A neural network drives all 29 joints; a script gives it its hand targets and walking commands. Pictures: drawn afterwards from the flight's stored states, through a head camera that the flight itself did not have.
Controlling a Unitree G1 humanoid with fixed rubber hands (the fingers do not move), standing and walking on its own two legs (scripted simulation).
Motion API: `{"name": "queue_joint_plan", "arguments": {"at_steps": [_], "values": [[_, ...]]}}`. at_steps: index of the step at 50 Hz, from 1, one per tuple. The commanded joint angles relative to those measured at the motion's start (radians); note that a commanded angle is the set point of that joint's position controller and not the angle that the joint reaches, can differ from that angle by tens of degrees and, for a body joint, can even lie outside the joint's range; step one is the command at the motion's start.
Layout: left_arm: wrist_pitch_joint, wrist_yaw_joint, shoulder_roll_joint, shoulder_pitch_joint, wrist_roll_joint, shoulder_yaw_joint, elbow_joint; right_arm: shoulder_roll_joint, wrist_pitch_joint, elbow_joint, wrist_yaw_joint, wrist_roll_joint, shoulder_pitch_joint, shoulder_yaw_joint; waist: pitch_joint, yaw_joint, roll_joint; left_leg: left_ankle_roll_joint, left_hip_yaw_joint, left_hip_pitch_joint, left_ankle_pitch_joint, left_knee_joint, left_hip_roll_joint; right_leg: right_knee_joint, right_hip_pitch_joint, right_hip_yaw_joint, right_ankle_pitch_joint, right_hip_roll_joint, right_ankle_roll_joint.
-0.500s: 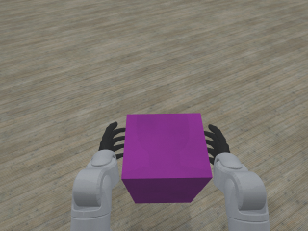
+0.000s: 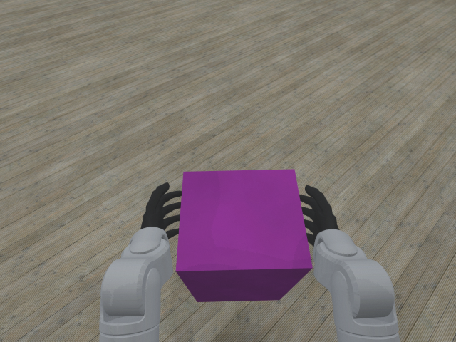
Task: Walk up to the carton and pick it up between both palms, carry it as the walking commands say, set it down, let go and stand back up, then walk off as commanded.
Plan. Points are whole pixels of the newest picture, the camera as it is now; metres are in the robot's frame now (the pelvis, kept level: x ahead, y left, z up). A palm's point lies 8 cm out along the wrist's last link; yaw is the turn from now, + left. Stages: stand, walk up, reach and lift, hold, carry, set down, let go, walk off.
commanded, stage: carry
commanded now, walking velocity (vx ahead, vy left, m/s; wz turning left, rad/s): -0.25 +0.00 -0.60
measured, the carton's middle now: (238, 245) +0.28 +0.02 +0.02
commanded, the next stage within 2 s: none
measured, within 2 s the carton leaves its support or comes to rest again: neither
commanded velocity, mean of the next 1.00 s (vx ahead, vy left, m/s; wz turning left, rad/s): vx -0.21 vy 0.00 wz -0.52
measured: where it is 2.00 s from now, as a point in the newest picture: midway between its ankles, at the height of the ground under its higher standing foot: outside the picture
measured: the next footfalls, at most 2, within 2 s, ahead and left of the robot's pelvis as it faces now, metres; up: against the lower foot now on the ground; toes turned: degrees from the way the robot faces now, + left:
right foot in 0.06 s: +0.02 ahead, -0.15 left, +0.00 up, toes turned -7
left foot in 0.34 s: -0.07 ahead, +0.10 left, +0.00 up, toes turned -9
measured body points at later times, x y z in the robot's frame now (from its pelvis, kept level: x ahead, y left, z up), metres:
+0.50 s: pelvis -0.19 +0.00 +0.00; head -0.17 +0.02 +0.45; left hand +0.12 +0.06 +0.07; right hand +0.05 -0.19 +0.08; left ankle -0.11 +0.10 -0.73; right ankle -0.19 -0.13 -0.65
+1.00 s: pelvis -0.35 +0.05 +0.00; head -0.33 +0.06 +0.45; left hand -0.04 -0.01 +0.07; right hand -0.19 -0.22 +0.08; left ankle -0.28 +0.12 -0.73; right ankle -0.33 -0.10 -0.70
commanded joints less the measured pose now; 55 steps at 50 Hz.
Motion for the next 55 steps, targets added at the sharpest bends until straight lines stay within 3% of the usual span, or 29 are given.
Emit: {"name": "queue_joint_plan", "arguments": {"at_steps": [1,3,4,5,7,10,14,16,17,18,19,20,21,24,30,32,33,34,36,38,43,45,46,47,48,49,51,53,55], "values": [[0.008,-0.150,-0.926,-0.283,-0.258,-0.541,-0.057,0.859,-0.017,-0.081,0.094,0.177,-0.272,0.390,-0.344,-0.063,0.223,0.112,-0.073,0.264,0.615,-0.013,0.183,-0.332,0.077,-0.067,0.087,0.008,-0.020],[0.014,-0.159,-0.918,-0.255,-0.243,-0.506,-0.010,0.853,-0.008,-0.062,0.094,0.183,-0.291,0.394,-0.337,-0.053,0.011,0.023,-0.026,0.030,0.232,0.147,0.112,-0.531,0.296,0.093,0.376,-0.078,-0.042],[0.011,-0.159,-0.902,-0.241,-0.229,-0.495,0.016,0.865,-0.002,-0.070,0.095,0.179,-0.281,0.412,-0.337,-0.059,-0.349,-0.045,0.030,-0.287,-0.326,0.299,-0.016,-0.508,0.451,0.457,0.882,-0.367,-0.142],[-0.007,-0.162,-0.933,-0.265,-0.244,-0.492,0.014,0.898,-0.008,-0.109,0.107,0.210,-0.363,0.460,-0.350,-0.063,-0.424,-0.047,-0.062,-0.269,-0.522,0.468,-0.071,-0.463,0.373,0.521,1.125,-0.445,-0.234],[-0.038,-0.173,-0.965,-0.314,-0.231,-0.478,-0.047,0.992,-0.033,-0.100,0.125,0.265,-0.475,0.514,-0.326,-0.062,-0.242,-0.032,-0.140,-0.189,-0.344,0.632,-0.086,-0.490,0.248,0.318,0.767,-0.309,-0.183],[-0.067,-0.169,-0.987,-0.313,-0.204,-0.460,-0.077,1.046,-0.056,-0.125,0.142,0.321,-0.518,0.547,-0.318,-0.065,-0.199,-0.043,-0.098,-0.091,-0.167,0.487,-0.090,-0.546,0.169,0.207,0.243,-0.192,-0.100],[-0.067,-0.152,-0.927,-0.245,-0.179,-0.442,-0.080,1.018,-0.042,-0.078,0.137,0.312,-0.433,0.536,-0.356,-0.042,-0.236,-0.020,-0.054,0.052,-0.285,0.114,-0.165,-0.614,0.228,0.325,0.228,-0.208,-0.101],[-0.058,-0.146,-0.908,-0.233,-0.178,-0.449,-0.069,1.002,-0.030,-0.051,0.134,0.294,-0.384,0.517,-0.354,-0.050,-0.249,-0.005,-0.025,0.196,-0.251,-0.158,-0.170,-0.600,0.202,0.317,0.268,-0.164,-0.046],[-0.050,-0.144,-0.903,-0.240,-0.179,-0.459,-0.064,0.997,-0.024,-0.035,0.131,0.286,-0.366,0.502,-0.340,-0.052,-0.166,0.004,-0.079,0.293,-0.236,-0.265,-0.120,-0.548,0.126,0.284,0.221,-0.113,-0.013],[-0.041,-0.149,-0.925,-0.272,-0.196,-0.489,-0.072,0.983,-0.028,-0.007,0.132,0.261,-0.357,0.470,-0.296,-0.071,0.069,0.082,-0.305,0.290,-0.313,-0.345,0.079,-0.383,-0.033,0.159,0.145,0.003,0.061],[-0.034,-0.151,-0.940,-0.315,-0.209,-0.506,-0.081,0.974,-0.033,-0.013,0.138,0.255,-0.360,0.456,-0.234,-0.075,0.324,0.208,-0.470,0.159,-0.088,-0.357,0.316,0.051,-0.109,0.035,-0.045,0.079,0.042],[-0.033,-0.151,-0.944,-0.354,-0.211,-0.497,-0.085,0.971,-0.032,-0.025,0.145,0.259,-0.365,0.458,-0.217,-0.059,0.247,0.246,-0.385,0.067,0.070,-0.350,0.377,0.286,-0.116,0.034,-0.052,0.004,0.027],[-0.040,-0.156,-0.958,-0.384,-0.238,-0.512,-0.098,0.976,-0.038,-0.060,0.146,0.259,-0.398,0.460,-0.211,-0.047,0.133,0.221,-0.277,0.012,0.100,-0.326,0.307,0.400,-0.080,0.073,-0.021,-0.021,0.007],[-0.038,-0.162,-0.972,-0.407,-0.277,-0.561,-0.102,0.942,-0.047,-0.092,0.130,0.216,-0.391,0.419,-0.228,-0.040,0.148,0.106,-0.018,0.121,0.280,-0.188,0.124,0.294,-0.071,0.037,0.059,0.000,-0.008],[0.011,-0.151,-0.924,-0.302,-0.252,-0.516,-0.022,0.875,-0.010,-0.045,0.093,0.180,-0.291,0.381,-0.349,-0.064,0.219,0.108,-0.061,0.237,0.485,-0.041,0.186,-0.331,0.098,-0.058,0.069,0.002,-0.029],[0.017,-0.163,-0.916,-0.283,-0.242,-0.484,0.018,0.868,-0.002,-0.027,0.090,0.182,-0.311,0.383,-0.320,-0.052,-0.030,0.013,-0.013,-0.014,0.114,0.131,0.114,-0.535,0.305,0.120,0.312,-0.086,-0.047],[0.015,-0.162,-0.899,-0.275,-0.229,-0.476,0.045,0.874,0.006,-0.031,0.091,0.170,-0.288,0.401,-0.323,-0.063,-0.419,-0.060,0.049,-0.316,-0.409,0.301,-0.031,-0.527,0.404,0.548,0.761,-0.415,-0.171],[-0.003,-0.168,-0.933,-0.300,-0.248,-0.473,0.027,0.919,-0.006,-0.067,0.101,0.207,-0.389,0.447,-0.322,-0.059,-0.386,-0.061,-0.066,-0.261,-0.484,0.502,-0.078,-0.487,0.322,0.532,0.966,-0.424,-0.227],[-0.034,-0.177,-0.964,-0.331,-0.229,-0.463,-0.031,1.004,-0.033,-0.081,0.118,0.263,-0.501,0.505,-0.305,-0.055,-0.235,-0.047,-0.128,-0.192,-0.287,0.644,-0.082,-0.516,0.206,0.321,0.567,-0.286,-0.164],[-0.060,-0.179,-0.985,-0.332,-0.219,-0.453,-0.063,1.058,-0.053,-0.110,0.132,0.311,-0.531,0.539,-0.311,-0.061,-0.207,-0.050,-0.103,-0.133,-0.137,0.571,-0.076,-0.539,0.174,0.214,0.244,-0.194,-0.097],[-0.070,-0.155,-0.917,-0.238,-0.184,-0.432,-0.070,1.018,-0.047,-0.070,0.128,0.307,-0.427,0.535,-0.363,-0.039,-0.242,-0.014,-0.051,0.041,-0.273,0.108,-0.170,-0.617,0.250,0.331,0.239,-0.199,-0.088],[-0.064,-0.148,-0.899,-0.221,-0.182,-0.444,-0.066,0.997,-0.038,-0.051,0.127,0.292,-0.381,0.518,-0.376,-0.043,-0.258,0.001,-0.015,0.188,-0.266,-0.140,-0.177,-0.625,0.240,0.319,0.224,-0.161,-0.038],[-0.057,-0.145,-0.893,-0.230,-0.181,-0.456,-0.062,0.987,-0.032,-0.038,0.127,0.285,-0.367,0.503,-0.363,-0.047,-0.166,0.009,-0.061,0.282,-0.259,-0.261,-0.136,-0.571,0.172,0.278,0.133,-0.112,-0.009],[-0.049,-0.147,-0.904,-0.261,-0.192,-0.477,-0.070,0.975,-0.034,-0.021,0.128,0.269,-0.363,0.482,-0.336,-0.066,-0.009,0.062,-0.228,0.336,-0.341,-0.313,0.016,-0.474,0.007,0.173,0.123,-0.026,0.065],[-0.042,-0.149,-0.921,-0.310,-0.210,-0.508,-0.085,0.967,-0.040,-0.019,0.134,0.257,-0.366,0.459,-0.265,-0.075,0.279,0.163,-0.473,0.192,-0.361,-0.360,0.230,-0.102,-0.078,0.061,0.005,0.058,0.042],[-0.040,-0.150,-0.931,-0.349,-0.204,-0.501,-0.091,0.966,-0.040,-0.032,0.144,0.262,-0.370,0.464,-0.214,-0.068,0.300,0.223,-0.451,0.122,-0.182,-0.391,0.337,0.147,-0.140,0.010,-0.025,0.025,0.032],[-0.048,-0.156,-0.963,-0.380,-0.245,-0.526,-0.092,0.970,-0.048,-0.069,0.147,0.254,-0.389,0.461,-0.222,-0.049,0.119,0.164,-0.235,0.070,-0.023,-0.299,0.192,0.260,-0.076,0.074,0.017,-0.015,-0.009],[-0.046,-0.158,-0.958,-0.384,-0.261,-0.552,-0.096,0.931,-0.053,-0.107,0.136,0.236,-0.399,0.436,-0.239,-0.048,0.148,0.106,-0.133,0.178,0.210,-0.201,0.107,0.100,-0.078,0.022,0.006,0.007,-0.018],[-0.032,-0.148,-0.934,-0.357,-0.254,-0.547,-0.078,0.888,-0.042,-0.105,0.124,0.221,-0.372,0.409,-0.271,-0.067,0.194,0.113,-0.147,0.247,0.315,-0.165,0.105,-0.057,-0.039,-0.052,-0.040,0.041,-0.004]]}}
